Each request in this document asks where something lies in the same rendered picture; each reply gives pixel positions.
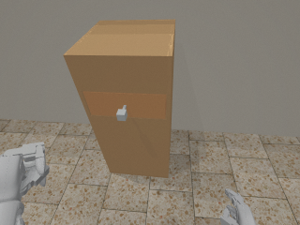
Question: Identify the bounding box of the left robot hand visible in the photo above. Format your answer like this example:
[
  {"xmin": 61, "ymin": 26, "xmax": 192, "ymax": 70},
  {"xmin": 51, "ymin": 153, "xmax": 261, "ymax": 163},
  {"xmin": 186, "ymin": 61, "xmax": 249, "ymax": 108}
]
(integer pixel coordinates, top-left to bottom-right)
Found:
[{"xmin": 0, "ymin": 142, "xmax": 50, "ymax": 202}]

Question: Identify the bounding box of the right robot hand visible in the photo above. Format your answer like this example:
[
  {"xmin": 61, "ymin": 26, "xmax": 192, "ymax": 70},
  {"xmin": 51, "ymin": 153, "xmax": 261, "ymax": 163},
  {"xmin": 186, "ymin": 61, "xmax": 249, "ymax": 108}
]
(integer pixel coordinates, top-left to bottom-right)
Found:
[{"xmin": 220, "ymin": 188, "xmax": 257, "ymax": 225}]

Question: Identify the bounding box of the robot left forearm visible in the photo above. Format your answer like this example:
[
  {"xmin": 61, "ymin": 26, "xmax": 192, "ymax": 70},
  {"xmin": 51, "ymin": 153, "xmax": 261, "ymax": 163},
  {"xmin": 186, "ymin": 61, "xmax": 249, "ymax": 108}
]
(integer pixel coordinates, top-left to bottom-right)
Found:
[{"xmin": 0, "ymin": 200, "xmax": 25, "ymax": 225}]

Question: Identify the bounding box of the cabinet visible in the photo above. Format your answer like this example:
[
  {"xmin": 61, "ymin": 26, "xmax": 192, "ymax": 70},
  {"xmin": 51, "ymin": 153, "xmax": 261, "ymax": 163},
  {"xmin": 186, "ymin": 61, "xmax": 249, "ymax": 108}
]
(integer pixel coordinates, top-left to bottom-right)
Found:
[{"xmin": 63, "ymin": 19, "xmax": 175, "ymax": 178}]

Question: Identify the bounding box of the handle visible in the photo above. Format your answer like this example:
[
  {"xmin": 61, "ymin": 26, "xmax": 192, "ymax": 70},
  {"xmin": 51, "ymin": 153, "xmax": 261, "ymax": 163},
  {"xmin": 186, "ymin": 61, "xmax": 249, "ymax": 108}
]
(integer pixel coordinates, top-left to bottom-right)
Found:
[{"xmin": 116, "ymin": 105, "xmax": 128, "ymax": 121}]

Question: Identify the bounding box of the drawer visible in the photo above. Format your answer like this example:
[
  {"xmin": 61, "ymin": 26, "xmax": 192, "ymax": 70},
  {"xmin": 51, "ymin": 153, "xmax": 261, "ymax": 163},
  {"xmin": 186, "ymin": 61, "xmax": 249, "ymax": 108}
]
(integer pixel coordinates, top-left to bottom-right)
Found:
[{"xmin": 83, "ymin": 91, "xmax": 167, "ymax": 119}]

